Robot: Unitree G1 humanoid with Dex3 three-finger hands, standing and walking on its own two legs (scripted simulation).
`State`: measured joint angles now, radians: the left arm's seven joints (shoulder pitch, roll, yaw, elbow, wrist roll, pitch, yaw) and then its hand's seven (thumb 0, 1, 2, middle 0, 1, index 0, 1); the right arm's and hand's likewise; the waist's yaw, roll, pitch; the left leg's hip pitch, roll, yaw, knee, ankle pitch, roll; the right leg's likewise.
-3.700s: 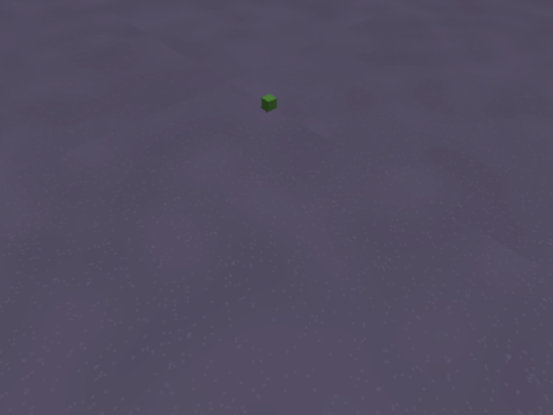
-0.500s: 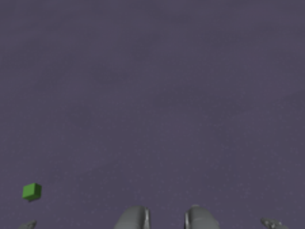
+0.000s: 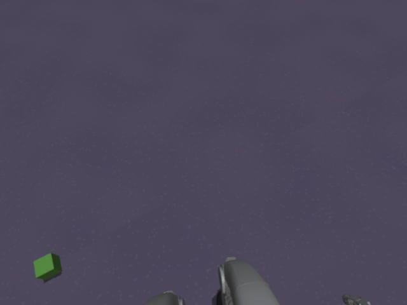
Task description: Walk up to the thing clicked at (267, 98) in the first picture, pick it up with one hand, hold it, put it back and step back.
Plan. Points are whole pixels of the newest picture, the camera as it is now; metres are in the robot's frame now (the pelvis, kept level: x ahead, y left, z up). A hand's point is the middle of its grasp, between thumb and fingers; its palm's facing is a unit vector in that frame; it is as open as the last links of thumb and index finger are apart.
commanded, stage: walk up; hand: left
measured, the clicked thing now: (48, 266) +0.36 +0.65 -0.71
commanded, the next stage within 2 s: none
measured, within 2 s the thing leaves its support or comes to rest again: neither
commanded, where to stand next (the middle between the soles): -0.10 +0.47 m, yaw -18 degrees
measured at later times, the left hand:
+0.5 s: hand out of the picture +0.04 +0.58 -0.14, palm faces -0.09 -0.76 -0.64, open 7.3 cm
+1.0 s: hand out of the picture -0.06 +0.73 -0.12, palm faces -0.18 -0.81 -0.56, open 7.3 cm
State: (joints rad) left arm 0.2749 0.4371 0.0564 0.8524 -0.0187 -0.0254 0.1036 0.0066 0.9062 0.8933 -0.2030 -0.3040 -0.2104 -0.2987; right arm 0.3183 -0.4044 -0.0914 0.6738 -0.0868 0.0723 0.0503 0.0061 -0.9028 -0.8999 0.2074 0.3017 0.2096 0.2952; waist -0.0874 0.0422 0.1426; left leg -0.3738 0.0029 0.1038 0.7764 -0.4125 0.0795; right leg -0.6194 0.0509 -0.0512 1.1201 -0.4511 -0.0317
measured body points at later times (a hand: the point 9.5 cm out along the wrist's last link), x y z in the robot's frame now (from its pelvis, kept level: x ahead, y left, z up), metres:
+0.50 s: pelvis -0.09 +0.26 -0.05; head -0.05 +0.23 +0.40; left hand +0.05 +0.62 -0.10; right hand +0.00 -0.10 -0.14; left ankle -0.06 +0.41 -0.71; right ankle +0.03 -0.03 -0.70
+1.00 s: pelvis -0.19 +0.45 -0.01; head -0.14 +0.40 +0.43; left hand -0.05 +0.77 -0.09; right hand -0.16 +0.12 -0.14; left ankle -0.14 +0.59 -0.62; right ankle -0.17 +0.29 -0.71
